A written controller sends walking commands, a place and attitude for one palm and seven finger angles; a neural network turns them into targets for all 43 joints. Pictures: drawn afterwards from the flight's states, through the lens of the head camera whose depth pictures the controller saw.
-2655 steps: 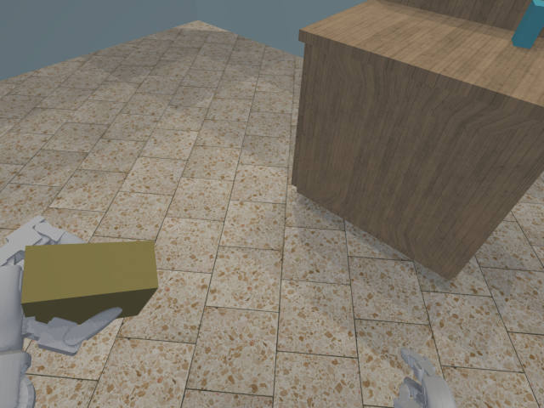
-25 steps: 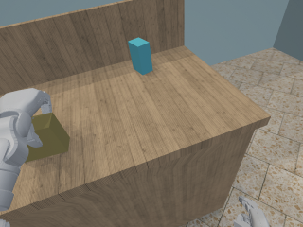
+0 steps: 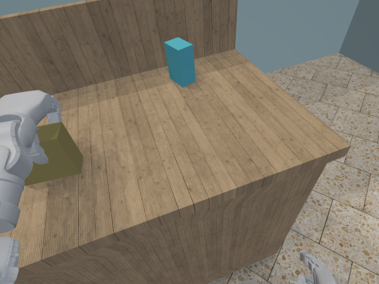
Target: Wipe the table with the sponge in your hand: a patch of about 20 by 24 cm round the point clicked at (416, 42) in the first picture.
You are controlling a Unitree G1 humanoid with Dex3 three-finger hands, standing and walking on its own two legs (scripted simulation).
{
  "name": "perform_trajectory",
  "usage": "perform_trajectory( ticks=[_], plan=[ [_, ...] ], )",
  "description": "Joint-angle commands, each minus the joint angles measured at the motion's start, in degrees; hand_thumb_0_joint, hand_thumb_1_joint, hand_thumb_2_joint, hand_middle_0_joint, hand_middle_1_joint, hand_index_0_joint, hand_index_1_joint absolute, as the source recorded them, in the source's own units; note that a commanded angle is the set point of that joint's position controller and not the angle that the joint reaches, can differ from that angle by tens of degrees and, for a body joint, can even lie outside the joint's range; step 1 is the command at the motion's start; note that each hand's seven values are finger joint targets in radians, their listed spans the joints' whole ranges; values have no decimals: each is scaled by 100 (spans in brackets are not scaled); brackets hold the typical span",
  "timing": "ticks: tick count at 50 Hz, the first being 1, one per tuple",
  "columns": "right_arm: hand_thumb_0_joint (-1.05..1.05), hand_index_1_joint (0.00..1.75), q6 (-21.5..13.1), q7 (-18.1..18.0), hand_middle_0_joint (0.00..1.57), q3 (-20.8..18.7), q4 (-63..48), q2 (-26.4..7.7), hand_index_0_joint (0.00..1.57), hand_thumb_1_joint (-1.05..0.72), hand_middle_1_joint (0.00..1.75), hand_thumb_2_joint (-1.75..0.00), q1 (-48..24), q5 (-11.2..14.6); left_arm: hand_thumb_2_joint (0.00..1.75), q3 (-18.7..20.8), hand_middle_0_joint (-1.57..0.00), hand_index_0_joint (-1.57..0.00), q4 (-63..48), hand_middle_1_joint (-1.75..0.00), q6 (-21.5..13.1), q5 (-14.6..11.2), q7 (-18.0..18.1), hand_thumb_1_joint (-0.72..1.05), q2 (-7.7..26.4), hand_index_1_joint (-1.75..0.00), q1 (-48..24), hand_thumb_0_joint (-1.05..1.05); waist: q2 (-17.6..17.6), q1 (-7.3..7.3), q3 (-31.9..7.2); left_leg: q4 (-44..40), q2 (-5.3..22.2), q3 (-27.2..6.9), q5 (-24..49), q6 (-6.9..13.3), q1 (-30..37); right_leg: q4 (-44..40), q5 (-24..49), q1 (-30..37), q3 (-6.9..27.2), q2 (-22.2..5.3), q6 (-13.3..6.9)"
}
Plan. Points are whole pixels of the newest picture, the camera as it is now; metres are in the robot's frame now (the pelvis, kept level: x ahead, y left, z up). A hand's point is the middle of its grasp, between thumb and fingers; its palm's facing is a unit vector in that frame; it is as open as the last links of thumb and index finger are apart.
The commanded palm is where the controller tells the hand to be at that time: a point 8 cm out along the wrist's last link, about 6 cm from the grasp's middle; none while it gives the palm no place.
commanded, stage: wipe forward along the first lane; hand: left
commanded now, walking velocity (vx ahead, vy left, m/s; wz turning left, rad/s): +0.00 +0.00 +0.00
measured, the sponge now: (47, 160) +0.32 +0.36 +0.11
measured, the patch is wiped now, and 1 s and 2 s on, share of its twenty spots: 0.35 0.35 0.40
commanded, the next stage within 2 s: slide across to the middle lane in 0.22 s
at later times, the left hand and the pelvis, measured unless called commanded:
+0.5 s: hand (43, 119) +0.38 +0.36 +0.18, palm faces -0.08 +0.11 -0.99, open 9.6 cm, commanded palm +0.37 +0.33 +0.23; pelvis +0.01 +0.03 +0.00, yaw +1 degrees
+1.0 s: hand (79, 106) +0.42 +0.29 +0.19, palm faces +0.05 +0.03 -1.00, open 9.6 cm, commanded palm +0.39 +0.28 +0.25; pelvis +0.03 +0.03 +0.01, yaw +1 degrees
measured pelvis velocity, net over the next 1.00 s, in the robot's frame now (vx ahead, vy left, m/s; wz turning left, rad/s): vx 0.03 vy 0.03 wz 0.01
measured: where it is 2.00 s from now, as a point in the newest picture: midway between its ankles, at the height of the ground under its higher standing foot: outside the picture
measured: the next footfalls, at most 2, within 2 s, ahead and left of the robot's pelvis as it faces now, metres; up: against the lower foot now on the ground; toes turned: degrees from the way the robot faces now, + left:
none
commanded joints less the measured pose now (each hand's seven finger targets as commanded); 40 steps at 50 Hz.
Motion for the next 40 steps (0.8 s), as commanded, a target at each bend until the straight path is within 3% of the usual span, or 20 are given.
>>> perform_trajectory(
  ticks=[1, 2, 5, 7, 10, 13, 15, 16, 18, 20, 22, 25, 28, 30, 32, 33, 35, 39, 40],
  plan=[
    [0, 30, -261, -50, 20, -204, -840, -599, 20, -90, 30, -90, -625, -37, 130, 395, -120, -120, -59, -160, 4, 236, 474, 10, 1386, -160, -1367, 0, -1087, -83, -769, -246, -96, 120, 227, 307, 444, -809, 284, -23, 425, -412, -45],
    [0, 30, -245, -31, 20, -202, -829, -581, 20, -90, 30, -90, -631, -6, 130, 293, -120, -120, -109, -160, 6, 235, 473, 10, 1263, -160, -1439, 0, -1144, -115, -818, -243, -83, 152, 308, 300, 509, -794, 392, -59, 392, -406, -29],
    [0, 30, -238, -13, 20, -170, -853, -585, 20, -90, 30, -90, -688, 2, 130, 403, -120, -120, -70, -160, 6, 255, 513, 10, 1441, -160, -1622, 0, -925, -85, -774, -324, -61, 90, 339, 302, 518, -806, 392, -116, 388, -384, -73],
    [0, 30, -189, -8, 20, -184, -820, -575, 20, -90, 30, -90, -625, 8, 130, 138, -120, -120, -4, -160, 78, 275, 506, 10, 1143, -160, -1672, 0, -987, -146, -776, -371, -64, 109, 312, 297, 560, -806, 303, -181, 252, -362, -54],
    [0, 30, -208, -19, 20, -141, -807, -587, 20, -90, 30, -90, -661, 22, 130, 152, -120, -120, 86, -160, 97, 344, 516, 10, 1299, -160, -2112, 0, -752, -179, -653, -501, -30, 48, 174, 292, 582, -864, 94, -374, 219, -332, -102],
    [0, 30, -173, -40, 20, -151, -759, -601, 20, -90, 30, -90, -559, 16, 130, -37, -120, -120, 286, -160, 147, 360, 495, 10, 1127, -160, -2257, 0, -941, -228, -681, -574, -33, 23, 55, 296, 553, -859, 17, -368, 132, -316, -93],
    [0, 30, -205, -28, 20, -127, -842, -574, 20, -90, 30, -90, -612, 24, 130, -34, -120, -120, 152, -160, 98, 385, 498, 10, 1122, -160, -2309, 0, -691, -167, -836, -627, -17, -13, 109, 298, 656, -825, 58, -363, 152, -316, -139],
    [0, 30, -175, -25, 20, -149, -817, -572, 20, -90, 30, -90, -516, -2, 130, -151, -120, -120, 220, -160, 123, 401, 493, 10, 960, -160, -2188, 0, -799, -184, -935, -612, -30, -29, 238, 299, 698, -792, 158, -285, 83, -304, -144],
    [0, 30, -175, 0, 20, -152, -855, -546, 20, -90, 30, -90, -585, 21, 130, -394, -120, -120, -135, -160, 116, 342, 505, 10, 690, -160, -2486, 0, -794, -236, -1068, -618, -3, -63, 225, 291, 869, -785, 174, -360, 72, -305, -131],
    [0, 30, -246, 24, 20, -121, -967, -485, 20, -90, 30, -90, -704, 41, 130, -505, -120, -120, -663, -160, 93, 269, 556, 10, 532, -160, -2650, 0, -434, -210, -1256, -664, 32, -155, 409, 288, 1121, -732, 307, -350, 91, -306, -180],
    [0, 30, -254, 21, 20, -149, -947, -451, 20, -90, 30, -90, -712, 45, 130, -641, -120, -120, -899, -160, 169, 110, 641, 10, 256, -160, -2599, 0, -546, -210, -1350, -648, 21, -196, 492, 282, 1261, -736, 368, -279, 77, -306, -168],
    [0, 30, -340, -17, 20, -101, -905, -463, 20, -90, 30, -90, -869, 90, 130, -374, -120, -120, -1106, -160, 268, -195, 788, 10, 447, -160, -2842, 0, -643, -198, -1249, -759, 50, -261, 400, 271, 1249, -802, 412, -184, 86, -325, -158],
    [0, 30, -406, 17, 20, -87, -847, -419, 20, -90, 30, -90, -989, 89, 130, -713, -120, -120, -1418, -160, 541, -283, 874, 10, 42, -160, -2963, 0, -466, -185, -1333, -845, 37, -317, 576, 206, 1450, -774, 556, -135, -9, -309, -168],
    [0, 30, -464, 67, 20, -46, -881, -412, 20, -90, 30, -90, -1140, 86, 130, -763, -120, -120, -1761, -160, 766, -182, 929, 10, 60, -160, -3016, 0, -201, -149, -1410, -860, 46, -322, 818, 183, 1553, -749, 689, -39, 5, -299, -215],
    [0, 30, -472, 119, 20, -33, -898, -358, 20, -90, 30, -90, -1213, 64, 130, -964, -120, -120, -2094, -160, 1010, -86, 935, 10, -128, -160, -3018, 0, -178, -110, -1640, -837, 21, -293, 1126, 148, 1675, -740, 821, 153, -16, -297, -233],
    [0, 30, -457, 125, 20, -22, -857, -364, 20, -90, 30, -90, -1238, 53, 130, -951, -120, -120, -2044, -160, 1138, -72, 934, 10, -108, -160, -3025, 0, -313, -125, -1553, -842, 26, -300, 1212, 141, 1658, -768, 882, 157, -45, -282, -237],
    [0, 30, -497, 139, 20, 21, -860, -358, 20, -90, 30, -90, -1391, 57, 130, -863, -120, -120, -2207, -160, 1360, -83, 953, 10, 1, -160, -3177, 0, -247, -107, -1589, -852, 33, -284, 1279, 142, 1721, -756, 921, 215, -28, -271, -245],
    [0, 30, -437, 162, 20, 85, -748, -349, 20, -90, 30, -90, -1495, 4, 130, -649, -120, -120, -2009, -160, 1784, 18, 939, 10, 231, -160, -3091, 0, -560, 8, -1769, -852, -7, -174, 1682, 90, 1647, -734, 1201, 550, -68, -291, -229],
    [0, 30, -449, 176, 20, 120, -766, -367, 20, -90, 30, -90, -1586, 7, 130, -583, -120, -120, -2062, -160, 1883, 110, 963, 10, 364, -160, -3194, 0, -344, 24, -1688, -871, 12, -158, 1723, 87, 1645, -715, 1211, 529, -46, -275, -265]
  ],
)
